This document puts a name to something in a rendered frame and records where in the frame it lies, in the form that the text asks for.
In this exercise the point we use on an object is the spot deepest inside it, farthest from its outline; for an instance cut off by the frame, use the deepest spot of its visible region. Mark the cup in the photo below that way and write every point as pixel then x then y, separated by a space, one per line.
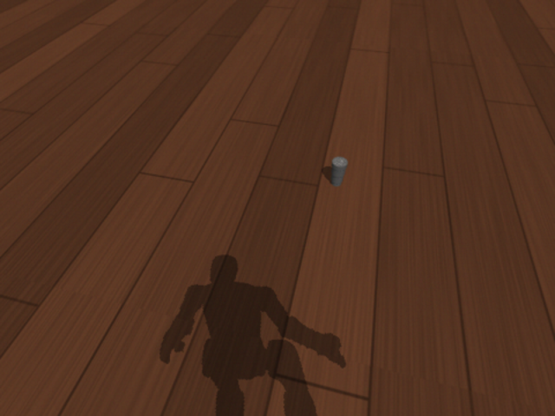
pixel 339 165

